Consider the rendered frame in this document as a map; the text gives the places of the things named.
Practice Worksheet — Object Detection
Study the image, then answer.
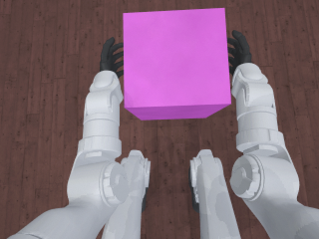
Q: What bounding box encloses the robot left forearm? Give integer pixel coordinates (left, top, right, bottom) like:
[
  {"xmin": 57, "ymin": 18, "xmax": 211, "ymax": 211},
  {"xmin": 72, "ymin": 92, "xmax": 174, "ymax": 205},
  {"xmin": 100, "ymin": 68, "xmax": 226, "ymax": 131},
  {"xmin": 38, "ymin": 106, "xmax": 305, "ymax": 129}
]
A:
[{"xmin": 67, "ymin": 70, "xmax": 124, "ymax": 195}]

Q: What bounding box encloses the carton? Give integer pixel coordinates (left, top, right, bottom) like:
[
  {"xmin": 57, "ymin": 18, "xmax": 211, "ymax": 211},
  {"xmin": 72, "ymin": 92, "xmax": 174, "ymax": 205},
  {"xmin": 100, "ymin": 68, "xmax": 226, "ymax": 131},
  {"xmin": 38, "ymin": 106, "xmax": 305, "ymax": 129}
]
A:
[{"xmin": 123, "ymin": 8, "xmax": 231, "ymax": 120}]

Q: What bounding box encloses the left robot hand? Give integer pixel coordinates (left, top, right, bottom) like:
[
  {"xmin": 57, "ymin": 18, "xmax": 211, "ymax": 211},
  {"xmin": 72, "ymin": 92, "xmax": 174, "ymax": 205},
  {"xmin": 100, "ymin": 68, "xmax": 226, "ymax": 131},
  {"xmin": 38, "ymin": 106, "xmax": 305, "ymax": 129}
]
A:
[{"xmin": 100, "ymin": 37, "xmax": 124, "ymax": 78}]

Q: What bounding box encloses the right robot hand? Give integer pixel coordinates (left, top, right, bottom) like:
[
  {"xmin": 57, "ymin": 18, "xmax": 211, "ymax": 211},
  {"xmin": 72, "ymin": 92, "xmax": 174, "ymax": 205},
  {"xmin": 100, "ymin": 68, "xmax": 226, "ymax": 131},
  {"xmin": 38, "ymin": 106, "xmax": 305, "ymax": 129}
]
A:
[{"xmin": 226, "ymin": 30, "xmax": 252, "ymax": 76}]

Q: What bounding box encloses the robot right foot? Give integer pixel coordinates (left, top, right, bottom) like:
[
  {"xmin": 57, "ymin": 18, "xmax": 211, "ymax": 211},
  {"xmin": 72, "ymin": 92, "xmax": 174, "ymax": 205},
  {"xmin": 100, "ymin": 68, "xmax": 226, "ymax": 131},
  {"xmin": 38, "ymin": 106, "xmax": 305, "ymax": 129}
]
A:
[{"xmin": 188, "ymin": 167, "xmax": 200, "ymax": 213}]

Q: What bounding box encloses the robot right forearm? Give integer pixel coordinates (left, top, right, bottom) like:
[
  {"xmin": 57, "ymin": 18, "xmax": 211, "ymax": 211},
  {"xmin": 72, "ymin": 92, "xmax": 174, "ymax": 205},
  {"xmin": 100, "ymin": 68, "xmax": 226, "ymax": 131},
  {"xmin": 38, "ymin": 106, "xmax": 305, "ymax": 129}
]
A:
[{"xmin": 231, "ymin": 63, "xmax": 300, "ymax": 186}]

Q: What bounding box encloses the robot right upper arm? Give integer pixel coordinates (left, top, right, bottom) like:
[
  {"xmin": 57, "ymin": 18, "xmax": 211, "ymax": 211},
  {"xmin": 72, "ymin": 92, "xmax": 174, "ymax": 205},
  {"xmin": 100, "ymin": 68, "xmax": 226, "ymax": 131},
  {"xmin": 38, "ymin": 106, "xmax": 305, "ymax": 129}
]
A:
[{"xmin": 229, "ymin": 153, "xmax": 319, "ymax": 239}]

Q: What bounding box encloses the left robot thigh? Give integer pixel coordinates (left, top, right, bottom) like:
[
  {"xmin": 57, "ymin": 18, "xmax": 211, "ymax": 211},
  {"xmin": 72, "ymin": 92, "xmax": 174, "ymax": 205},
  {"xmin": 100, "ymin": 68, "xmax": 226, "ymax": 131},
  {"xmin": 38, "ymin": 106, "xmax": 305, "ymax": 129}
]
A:
[{"xmin": 101, "ymin": 155, "xmax": 151, "ymax": 239}]

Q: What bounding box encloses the robot left upper arm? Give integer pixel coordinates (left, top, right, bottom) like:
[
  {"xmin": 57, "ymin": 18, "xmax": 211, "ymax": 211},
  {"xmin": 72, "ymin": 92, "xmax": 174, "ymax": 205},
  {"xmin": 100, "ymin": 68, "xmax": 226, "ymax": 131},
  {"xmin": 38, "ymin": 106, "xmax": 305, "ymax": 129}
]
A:
[{"xmin": 7, "ymin": 160, "xmax": 130, "ymax": 239}]

